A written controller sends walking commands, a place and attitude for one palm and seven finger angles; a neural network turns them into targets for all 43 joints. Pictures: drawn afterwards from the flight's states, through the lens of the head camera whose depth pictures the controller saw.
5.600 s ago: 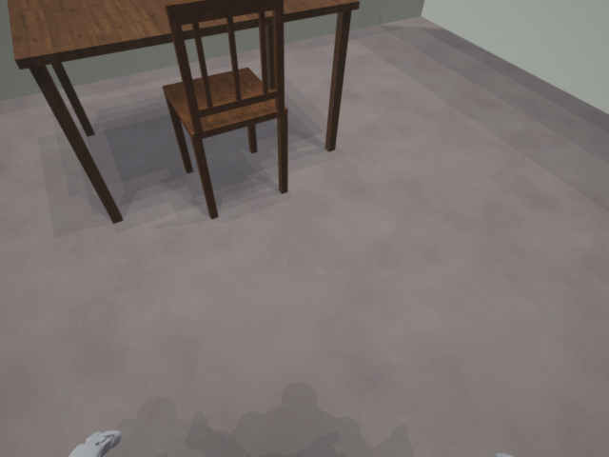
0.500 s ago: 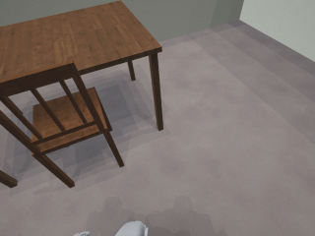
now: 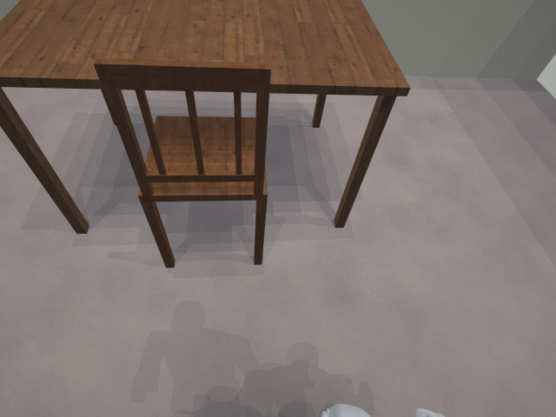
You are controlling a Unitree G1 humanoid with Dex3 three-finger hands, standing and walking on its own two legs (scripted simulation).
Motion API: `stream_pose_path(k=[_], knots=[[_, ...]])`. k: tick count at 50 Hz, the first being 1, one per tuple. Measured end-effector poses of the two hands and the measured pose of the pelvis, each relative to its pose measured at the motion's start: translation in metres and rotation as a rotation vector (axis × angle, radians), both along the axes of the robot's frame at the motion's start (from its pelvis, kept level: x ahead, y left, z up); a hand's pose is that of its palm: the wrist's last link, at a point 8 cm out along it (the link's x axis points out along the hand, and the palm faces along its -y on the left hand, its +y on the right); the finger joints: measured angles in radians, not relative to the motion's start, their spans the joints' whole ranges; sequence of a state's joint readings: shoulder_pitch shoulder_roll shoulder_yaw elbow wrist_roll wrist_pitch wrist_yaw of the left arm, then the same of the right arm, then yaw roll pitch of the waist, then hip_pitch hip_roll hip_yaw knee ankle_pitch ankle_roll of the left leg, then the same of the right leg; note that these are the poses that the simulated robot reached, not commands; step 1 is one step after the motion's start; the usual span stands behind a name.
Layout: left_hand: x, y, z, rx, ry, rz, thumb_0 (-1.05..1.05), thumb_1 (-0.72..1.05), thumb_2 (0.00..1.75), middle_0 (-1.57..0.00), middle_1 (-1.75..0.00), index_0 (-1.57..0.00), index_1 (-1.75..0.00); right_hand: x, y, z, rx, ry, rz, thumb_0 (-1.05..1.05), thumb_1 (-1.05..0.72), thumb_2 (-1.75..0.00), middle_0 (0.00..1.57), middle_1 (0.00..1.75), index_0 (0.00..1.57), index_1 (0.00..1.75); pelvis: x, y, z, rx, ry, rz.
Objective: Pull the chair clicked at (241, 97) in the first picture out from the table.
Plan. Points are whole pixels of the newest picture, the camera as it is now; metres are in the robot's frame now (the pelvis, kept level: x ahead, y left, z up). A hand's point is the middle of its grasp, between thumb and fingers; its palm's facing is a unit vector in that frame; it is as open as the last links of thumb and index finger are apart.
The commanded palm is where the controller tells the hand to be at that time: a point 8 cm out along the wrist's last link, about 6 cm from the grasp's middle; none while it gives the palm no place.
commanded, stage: turn to face it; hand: left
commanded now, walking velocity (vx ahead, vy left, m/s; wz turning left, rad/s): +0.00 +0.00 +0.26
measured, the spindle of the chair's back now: (195, 135) +0.74 +0.26 -0.10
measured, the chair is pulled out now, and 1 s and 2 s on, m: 0.00 0.00 0.00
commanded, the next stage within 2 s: take the last steps up to it in 0.18 s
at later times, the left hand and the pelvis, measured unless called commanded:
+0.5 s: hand out of the picture +0.02 +0.13 -0.14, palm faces +0.19 -0.94 -0.27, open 7.3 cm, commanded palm none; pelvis -0.01 -0.06 +0.01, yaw +8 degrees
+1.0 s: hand out of the picture -0.06 +0.15 -0.18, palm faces +0.28 -0.95 -0.11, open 7.4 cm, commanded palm none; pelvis +0.09 +0.03 -0.01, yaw +9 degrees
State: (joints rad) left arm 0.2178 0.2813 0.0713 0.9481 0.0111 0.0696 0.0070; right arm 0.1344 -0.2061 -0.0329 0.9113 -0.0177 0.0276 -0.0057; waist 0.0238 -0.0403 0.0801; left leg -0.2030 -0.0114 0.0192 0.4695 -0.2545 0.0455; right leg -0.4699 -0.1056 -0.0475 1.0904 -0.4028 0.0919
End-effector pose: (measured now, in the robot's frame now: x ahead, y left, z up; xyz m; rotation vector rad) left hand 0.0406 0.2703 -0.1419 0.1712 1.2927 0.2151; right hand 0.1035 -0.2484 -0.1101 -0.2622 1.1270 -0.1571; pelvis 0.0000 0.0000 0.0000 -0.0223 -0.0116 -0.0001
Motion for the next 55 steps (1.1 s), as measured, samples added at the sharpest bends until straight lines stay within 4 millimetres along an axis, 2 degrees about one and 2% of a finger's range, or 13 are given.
stream_pose_path(k=[7, 11, 15, 20, 26, 30, 34, 38, 42, 45, 48, 51, 55], knots=[[0.013, -0.011, 0.011, 0.015, -0.064, 0.002, 0.0, 0.91, 0.89, -0.2, -0.3, -0.2, -0.29, -0.023, 0.007, -0.015, 0.054, 0.048, -0.002, 0.0, -0.91, -0.89, 0.2, 0.3, 0.21, 0.3, -0.005, -0.005, 0.001, 0.022, -0.004, 0.036], [0.021, -0.028, 0.017, 0.028, -0.095, -0.004, 0.0, 0.91, 0.89, -0.2, -0.3, -0.2, -0.29, -0.045, -0.002, -0.03, 0.087, 0.103, -0.015, 0.0, -0.91, -0.89, 0.2, 0.3, 0.21, 0.3, -0.008, -0.017, -0.002, 0.04, -0.001, 0.058], [0.022, -0.052, 0.022, 0.051, -0.139, 0.001, 0.0, 0.91, 0.89, -0.2, -0.3, -0.2, -0.29, -0.064, -0.019, -0.05, 0.122, 0.161, -0.025, 0.0, -0.91, -0.89, 0.2, 0.3, 0.21, 0.3, -0.011, -0.034, -0.009, 0.056, 0.0, 0.082], [-0.001, -0.078, 0.033, 0.044, -0.145, 0.034, 0.0, 0.91, 0.89, -0.2, -0.3, -0.2, -0.29, -0.078, -0.036, -0.05, 0.138, 0.228, -0.008, 0.0, -0.91, -0.89, 0.2, 0.3, 0.2, 0.3, -0.013, -0.05, 0.0, 0.064, -0.011, 0.124], [-0.048, -0.094, 0.035, 0.032, -0.07, 0.121, 0.0, 0.92, 0.89, -0.2, -0.3, -0.2, -0.29, -0.078, -0.053, -0.042, 0.126, 0.255, 0.016, 0.0, -0.91, -0.89, 0.19, 0.3, 0.2, 0.3, -0.005, -0.059, 0.008, 0.064, -0.009, 0.153], [-0.086, -0.105, 0.029, 0.005, 0.02, 0.18, 0.0, 0.92, 0.89, -0.2, -0.3, -0.2, -0.29, -0.068, -0.055, -0.04, 0.106, 0.274, 0.037, 0.0, -0.91, -0.89, 0.19, 0.3, 0.2, 0.3, 0.003, -0.058, 0.009, 0.054, -0.005, 0.166], [-0.122, -0.118, 0.023, -0.047, 0.129, 0.236, 0.0, 0.92, 0.89, -0.2, -0.3, -0.2, -0.29, -0.046, -0.045, -0.036, 0.093, 0.267, 0.065, 0.0, -0.91, -0.89, 0.19, 0.3, 0.2, 0.3, 0.014, -0.05, 0.009, 0.041, 0.003, 0.17], [-0.148, -0.127, 0.019, -0.107, 0.231, 0.283, 0.0, 0.91, 0.89, -0.2, -0.3, -0.2, -0.29, -0.008, -0.023, -0.032, 0.09, 0.225, 0.103, 0.0, -0.92, -0.89, 0.19, 0.3, 0.2, 0.3, 0.027, -0.037, 0.007, 0.028, 0.01, 0.171], [-0.158, -0.125, 0.015, -0.161, 0.311, 0.316, 0.0, 0.91, 0.89, -0.2, -0.3, -0.2, -0.29, 0.041, 0.011, -0.027, 0.092, 0.155, 0.152, 0.0, -0.92, -0.89, 0.19, 0.3, 0.2, 0.3, 0.044, -0.018, 0.004, 0.017, 0.015, 0.171], [-0.153, -0.113, 0.006, -0.192, 0.349, 0.334, 0.0, 0.91, 0.89, -0.2, -0.3, -0.2, -0.29, 0.079, 0.043, -0.025, 0.093, 0.088, 0.19, 0.0, -0.92, -0.89, 0.19, 0.3, 0.2, 0.3, 0.06, 0.001, -0.002, 0.007, 0.015, 0.175], [-0.135, -0.09, -0.009, -0.21, 0.369, 0.322, 0.0, 0.91, 0.89, -0.2, -0.3, -0.2, -0.29, 0.108, 0.071, -0.029, 0.089, 0.011, 0.197, 0.0, -0.91, -0.89, 0.19, 0.3, 0.2, 0.3, 0.075, 0.022, -0.014, 0.007, 0.008, 0.165], [-0.091, -0.059, -0.013, -0.188, 0.324, 0.271, 0.01, 0.91, 0.89, -0.2, -0.3, -0.2, -0.29, 0.111, 0.089, -0.026, 0.101, 0.001, 0.162, 0.0, -0.91, -0.89, 0.19, 0.3, 0.2, 0.3, 0.091, 0.035, -0.009, 0.02, -0.002, 0.144], [-0.008, -0.015, -0.011, -0.136, 0.181, 0.197, 0.01, 0.91, 0.89, -0.2, -0.3, -0.2, -0.29, 0.115, 0.082, -0.014, 0.064, -0.01, 0.069, -0.04, -0.96, -0.89, 0.2, 0.3, 0.21, 0.3, 0.115, 0.048, 0.0, 0.026, 0.003, 0.135]])
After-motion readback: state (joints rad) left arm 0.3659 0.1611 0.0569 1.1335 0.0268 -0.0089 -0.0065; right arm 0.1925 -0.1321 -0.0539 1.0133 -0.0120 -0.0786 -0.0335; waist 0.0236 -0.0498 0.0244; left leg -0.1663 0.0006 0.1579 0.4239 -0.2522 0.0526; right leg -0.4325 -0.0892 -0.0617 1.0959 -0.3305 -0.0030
